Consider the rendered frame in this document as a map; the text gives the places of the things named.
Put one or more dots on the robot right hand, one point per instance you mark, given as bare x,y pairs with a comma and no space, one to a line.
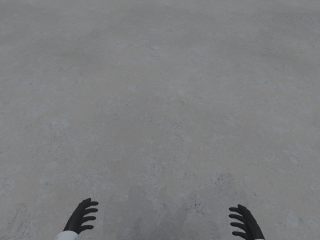
250,225

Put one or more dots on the robot left hand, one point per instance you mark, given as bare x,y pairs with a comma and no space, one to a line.
76,220

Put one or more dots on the left robot forearm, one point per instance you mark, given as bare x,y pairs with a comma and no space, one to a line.
67,235

